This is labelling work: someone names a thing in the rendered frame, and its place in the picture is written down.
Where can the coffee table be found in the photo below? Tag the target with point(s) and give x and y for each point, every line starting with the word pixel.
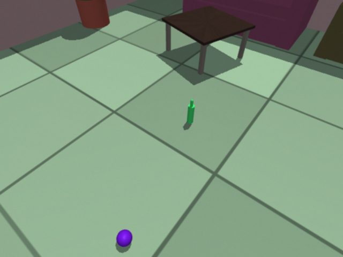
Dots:
pixel 207 25

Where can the sofa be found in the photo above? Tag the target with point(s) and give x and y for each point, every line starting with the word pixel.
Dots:
pixel 278 22

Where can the armchair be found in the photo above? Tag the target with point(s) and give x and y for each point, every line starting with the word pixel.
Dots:
pixel 331 45

